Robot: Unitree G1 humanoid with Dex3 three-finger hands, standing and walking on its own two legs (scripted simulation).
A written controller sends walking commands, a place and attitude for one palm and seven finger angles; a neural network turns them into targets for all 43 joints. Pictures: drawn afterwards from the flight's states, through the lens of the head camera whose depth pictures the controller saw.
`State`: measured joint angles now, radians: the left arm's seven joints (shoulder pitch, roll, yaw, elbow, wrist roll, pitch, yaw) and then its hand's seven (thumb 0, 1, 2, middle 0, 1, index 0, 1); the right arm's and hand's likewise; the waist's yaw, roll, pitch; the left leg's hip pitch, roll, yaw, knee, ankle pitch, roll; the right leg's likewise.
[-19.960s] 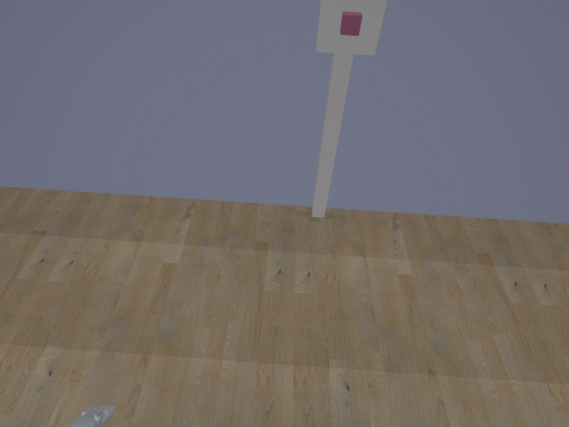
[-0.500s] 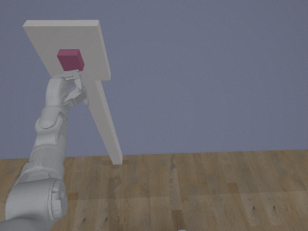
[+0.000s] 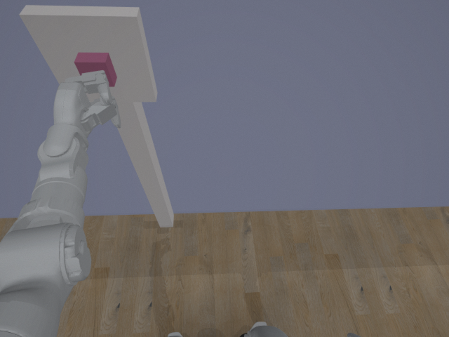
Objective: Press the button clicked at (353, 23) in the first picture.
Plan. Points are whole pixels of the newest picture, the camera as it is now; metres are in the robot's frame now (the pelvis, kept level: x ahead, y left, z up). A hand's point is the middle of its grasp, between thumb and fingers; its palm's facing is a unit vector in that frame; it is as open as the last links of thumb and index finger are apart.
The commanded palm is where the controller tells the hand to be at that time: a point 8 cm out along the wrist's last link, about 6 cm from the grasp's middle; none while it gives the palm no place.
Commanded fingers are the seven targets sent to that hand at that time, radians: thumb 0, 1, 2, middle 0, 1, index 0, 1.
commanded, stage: press the button with the knuckle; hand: left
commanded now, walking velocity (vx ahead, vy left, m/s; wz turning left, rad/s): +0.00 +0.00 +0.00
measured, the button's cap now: (97, 68) +0.57 +0.21 +0.14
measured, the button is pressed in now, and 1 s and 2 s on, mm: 0 7 0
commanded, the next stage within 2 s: hold the button down briefly in 0.68 s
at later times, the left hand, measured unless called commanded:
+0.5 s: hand (114, 102) +0.51 +0.18 +0.11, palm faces -0.02 -1.00 -0.01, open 2.9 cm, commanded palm +0.50 +0.23 +0.11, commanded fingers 0.00 0.90 0.90 -1.30 -1.50 -1.30 -1.50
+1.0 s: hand (113, 99) +0.51 +0.18 +0.11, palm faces -0.02 -1.00 -0.02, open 3.0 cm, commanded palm +0.53 +0.23 +0.11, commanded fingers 0.00 0.90 0.90 -1.30 -1.50 -1.30 -1.50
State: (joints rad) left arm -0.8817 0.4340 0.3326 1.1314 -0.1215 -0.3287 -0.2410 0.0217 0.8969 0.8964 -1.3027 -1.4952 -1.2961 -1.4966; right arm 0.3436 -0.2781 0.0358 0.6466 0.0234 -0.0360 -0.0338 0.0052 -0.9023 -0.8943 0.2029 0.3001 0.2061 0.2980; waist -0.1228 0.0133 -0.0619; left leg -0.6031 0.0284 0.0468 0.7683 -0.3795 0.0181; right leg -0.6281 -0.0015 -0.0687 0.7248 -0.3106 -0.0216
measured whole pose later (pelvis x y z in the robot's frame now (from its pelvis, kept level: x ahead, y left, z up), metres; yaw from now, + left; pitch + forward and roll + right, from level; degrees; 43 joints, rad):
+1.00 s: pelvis -0.02 +0.01 -0.01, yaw +1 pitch +17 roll -2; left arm -1.11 0.57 0.35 1.36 -0.06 -0.32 -0.24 0.01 0.74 0.94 -1.30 -1.50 -1.37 -1.50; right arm 0.44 -0.30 0.06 0.68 -0.01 -0.05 -0.03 0.00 -0.90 -0.89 0.20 0.30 0.21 0.30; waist -0.21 0.03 -0.06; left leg -0.78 0.03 0.02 0.86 -0.38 0.03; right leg -0.77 0.00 -0.09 0.77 -0.29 -0.01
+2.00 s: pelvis +0.03 +0.00 +0.01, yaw -1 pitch +10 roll -1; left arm -0.49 0.30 0.28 0.70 -0.19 -0.24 -0.23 0.02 0.90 0.90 -1.30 -1.49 -1.30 -1.50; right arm 0.34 -0.26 0.02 0.58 0.04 0.00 -0.01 0.01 -0.90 -0.89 0.20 0.30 0.21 0.30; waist -0.05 0.04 -0.10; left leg -0.49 0.03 0.06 0.72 -0.41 0.02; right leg -0.52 0.01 -0.05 0.68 -0.34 -0.01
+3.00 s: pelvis +0.01 +0.00 +0.03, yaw +1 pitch -4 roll -1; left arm 0.21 0.29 0.18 -0.16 -0.07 -0.06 0.07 0.02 0.89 0.90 -1.31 -1.49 -1.30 -1.50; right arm 0.17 -0.24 0.05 0.63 0.01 -0.10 -0.09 0.01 -0.90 -0.89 0.20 0.30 0.21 0.30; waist 0.06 0.05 0.02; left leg -0.10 0.00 0.03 0.42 -0.26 0.02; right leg -0.12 -0.01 -0.08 0.39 -0.21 -0.01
